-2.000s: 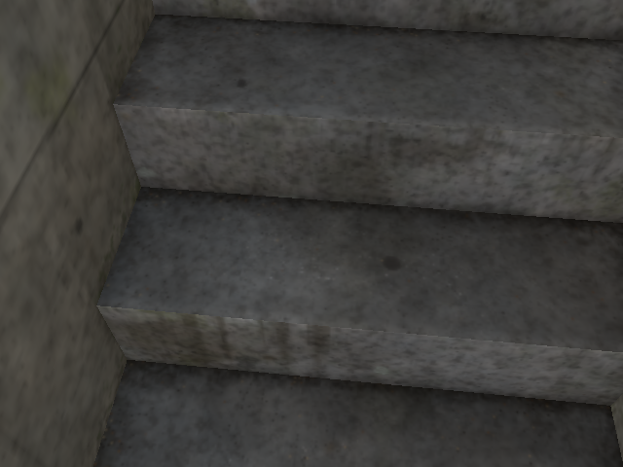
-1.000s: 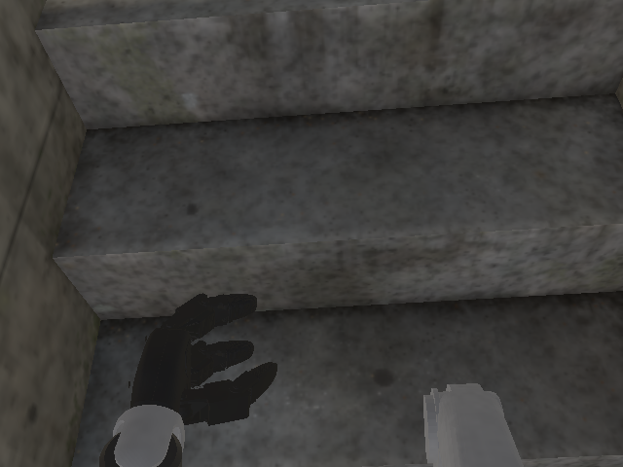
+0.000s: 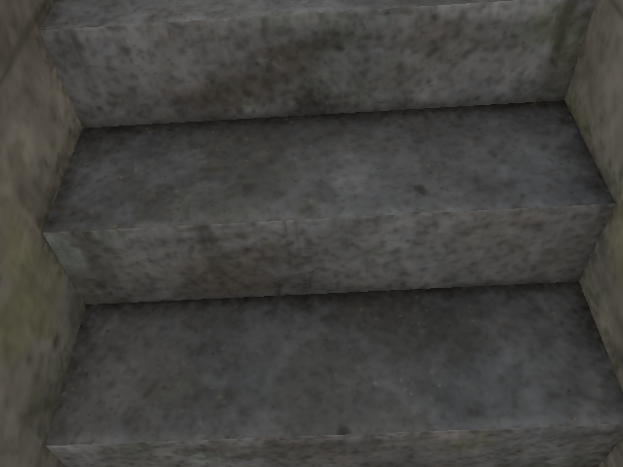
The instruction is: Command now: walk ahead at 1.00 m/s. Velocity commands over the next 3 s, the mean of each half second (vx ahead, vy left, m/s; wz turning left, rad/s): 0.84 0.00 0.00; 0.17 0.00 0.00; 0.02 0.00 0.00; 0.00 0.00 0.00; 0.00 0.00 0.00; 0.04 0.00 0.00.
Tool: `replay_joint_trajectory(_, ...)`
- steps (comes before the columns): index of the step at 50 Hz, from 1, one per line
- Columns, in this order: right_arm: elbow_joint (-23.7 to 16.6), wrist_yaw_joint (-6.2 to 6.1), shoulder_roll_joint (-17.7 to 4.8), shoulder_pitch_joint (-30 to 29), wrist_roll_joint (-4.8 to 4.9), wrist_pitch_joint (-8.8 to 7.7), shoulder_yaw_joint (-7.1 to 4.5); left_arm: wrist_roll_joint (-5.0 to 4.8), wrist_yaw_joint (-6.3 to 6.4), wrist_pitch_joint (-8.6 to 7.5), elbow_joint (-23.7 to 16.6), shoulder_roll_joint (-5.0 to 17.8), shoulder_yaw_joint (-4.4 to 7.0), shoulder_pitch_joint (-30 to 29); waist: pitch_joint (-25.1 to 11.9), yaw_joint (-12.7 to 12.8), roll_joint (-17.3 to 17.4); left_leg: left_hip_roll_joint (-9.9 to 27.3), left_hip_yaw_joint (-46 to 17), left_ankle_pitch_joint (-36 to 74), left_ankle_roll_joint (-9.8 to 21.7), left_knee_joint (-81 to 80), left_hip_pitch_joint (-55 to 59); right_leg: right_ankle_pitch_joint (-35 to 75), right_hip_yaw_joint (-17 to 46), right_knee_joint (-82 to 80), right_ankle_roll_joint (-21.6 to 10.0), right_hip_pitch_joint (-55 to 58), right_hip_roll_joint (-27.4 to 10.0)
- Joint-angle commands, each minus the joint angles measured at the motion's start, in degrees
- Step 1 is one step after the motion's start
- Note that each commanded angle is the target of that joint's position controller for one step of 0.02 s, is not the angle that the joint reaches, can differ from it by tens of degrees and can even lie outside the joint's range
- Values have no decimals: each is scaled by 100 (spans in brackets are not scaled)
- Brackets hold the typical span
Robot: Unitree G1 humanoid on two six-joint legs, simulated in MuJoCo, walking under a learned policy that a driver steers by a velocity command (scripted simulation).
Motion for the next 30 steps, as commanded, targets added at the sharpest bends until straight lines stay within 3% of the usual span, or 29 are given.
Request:
replay_joint_trajectory(1,-731,18,390,-141,107,157,274,11,-107,-325,19,-40,47,163,530,-107,196,116,1,-927,72,724,-2354,2407,1206,-2348,-223,1114,-1272)
replay_joint_trajectory(2,-1021,38,593,-882,131,197,355,174,-199,-356,173,67,30,310,838,16,-468,66,430,-1701,93,939,-2592,2296,921,-2785,-198,640,-1237)
replay_joint_trajectory(3,-1315,4,613,-1344,133,257,399,176,-217,-395,207,288,39,438,1025,-9,-504,106,663,-1904,27,311,-2479,2631,579,-3154,-89,297,-1142)
replay_joint_trajectory(4,-1369,-91,680,-1449,245,319,415,168,-254,-422,347,269,4,722,1049,69,-1234,80,891,-2190,-15,840,-2682,2749,604,-3436,-368,263,-1240)
replay_joint_trajectory(5,-1691,-213,554,-1615,219,421,484,-7,-257,-465,454,361,-13,771,1265,-146,-1327,400,948,-2245,7,-384,-2304,3010,254,-3885,-238,-125,-1125)
replay_joint_trajectory(6,-2028,-300,379,-2047,232,500,496,-87,-141,-513,523,544,-28,1027,1336,-121,-1396,564,1614,-2229,-102,-1976,-1501,3498,101,-4679,-373,-417,-1069)
replay_joint_trajectory(7,-1861,-270,62,-1771,391,558,537,-285,-76,-503,378,804,-2,907,729,-195,-1163,641,2603,-1807,-165,-3596,853,5436,-268,-5307,-546,-955,-917)
replay_joint_trajectory(8,-1417,-191,-262,-1215,517,565,401,-542,39,-634,73,1095,9,859,-166,-363,-996,168,2997,-1419,-221,-4233,2860,9787,-107,-4478,-803,-933,-1050)
replay_joint_trajectory(9,-1259,-238,-249,-429,380,653,346,-448,61,-817,74,1654,102,979,-1151,-727,-1611,73,2821,-1564,-183,-4272,3361,12536,18,-3764,-969,276,-1676)
replay_joint_trajectory(10,-999,-266,-481,746,293,826,138,-469,20,-931,-179,2227,304,329,-1917,-1540,-2278,156,2361,-1833,-140,-4608,3552,14257,177,-2323,-960,1425,-1976)
replay_joint_trajectory(11,-889,-201,-763,1143,216,846,54,-663,-35,-891,-404,2242,385,87,-2515,-1733,-2094,7,2069,-2200,-103,-5995,3806,13766,250,-746,-797,2175,-1914)
replay_joint_trajectory(12,-639,-155,-890,1184,82,755,3,-575,-83,-856,-522,1913,412,287,-2292,-1465,-2005,138,1180,-2192,109,-7313,3877,11587,650,829,-576,2024,-1596)
replay_joint_trajectory(13,-209,-193,-1563,1162,-71,811,-286,-368,-207,-773,-1059,967,284,232,-2142,-967,365,1698,-2560,-4332,949,-9504,4329,5779,991,3590,-160,-280,187)
replay_joint_trajectory(14,-175,-273,-1107,278,-79,795,-281,95,-173,-700,-1418,589,236,-17,-1513,-480,207,2009,-4194,-4984,1137,-10315,3853,2708,2005,6464,-62,-1801,722)
replay_joint_trajectory(15,-141,-309,-766,-261,-69,668,-175,262,-114,-589,-1996,-109,54,-530,-523,-124,-380,1972,-3256,-3675,1126,-9928,3271,2443,2134,7618,-101,-2773,597)
replay_joint_trajectory(16,269,-307,-532,283,29,474,-119,252,-108,-462,-2127,-464,-121,-379,-146,39,-745,2028,-2342,-2417,961,-9730,3349,1733,1765,8283,-196,-3483,458)
replay_joint_trajectory(17,649,-215,-433,613,35,215,-49,293,-34,-344,-2282,-810,-278,-517,647,177,-763,1943,-1704,-1450,842,-9541,3298,799,1816,8829,-255,-4629,434)
replay_joint_trajectory(18,915,-207,-110,966,93,70,47,335,37,-216,-2322,-946,-377,-467,864,307,-839,1786,-928,142,570,-9453,3448,541,1841,9146,-280,-5050,375)
replay_joint_trajectory(20,1051,-252,-126,893,228,-42,140,137,59,-14,-2416,-582,-347,-337,905,587,-677,1735,112,1280,112,-9827,3251,-164,1634,8239,-118,-5017,286)
replay_joint_trajectory(21,1143,-212,-299,979,182,-75,128,71,107,68,-2620,-627,-351,-844,1001,457,-337,1751,364,1479,65,-10283,3159,-724,1184,8500,-96,-5225,436)
replay_joint_trajectory(22,1219,-219,-474,1074,205,-134,119,69,157,122,-2798,-603,-373,-1167,1126,436,-106,1840,420,1751,152,-10563,3109,-1072,1029,8822,-66,-5525,359)
replay_joint_trajectory(23,1294,-233,-609,990,349,-152,102,80,178,181,-3029,-650,-420,-1360,1303,696,-242,1770,788,1665,-10,-10728,2640,-1089,1138,7987,-99,-5279,74)
replay_joint_trajectory(24,1302,-277,-735,1018,372,-136,102,73,181,236,-3251,-604,-485,-1737,1220,638,-127,1559,1163,1780,-61,-11342,2346,-1006,430,6996,-24,-4758,-109)
replay_joint_trajectory(25,1165,-380,-792,778,508,-58,92,-138,179,334,-3333,-443,-554,-1723,1000,811,-77,1433,1502,3449,37,-12275,1390,-518,-503,5077,-12,-2575,-394)
replay_joint_trajectory(26,865,-426,-898,209,575,-185,99,-308,103,288,-2984,-298,-530,-1182,269,1011,-223,1315,1644,6002,145,-11963,453,23,-882,3932,-70,192,-249)
replay_joint_trajectory(27,793,-425,-1392,362,798,-476,-15,-386,162,359,-2641,-205,-472,-272,-881,1188,250,1787,1279,8795,302,-11485,1041,802,-865,3831,-157,1646,27)
replay_joint_trajectory(28,763,-413,-1877,195,795,-596,-183,-288,169,456,-2242,-77,-392,832,-1756,1627,829,2088,1164,9771,260,-10427,2475,852,-292,3071,-262,1690,-39)
replay_joint_trajectory(29,619,-355,-1953,11,871,-525,-251,-80,78,382,-1941,0,-380,1176,-2462,1940,317,1865,1277,10841,4,-8850,3271,1437,-65,1851,-316,2200,127)
replay_joint_trajectory(30,538,-224,-1510,225,791,-519,-227,-27,-15,258,-1763,190,-333,1103,-2432,1699,-65,1547,1081,8611,-367,-6806,4582,1895,533,-992,-420,1621,79)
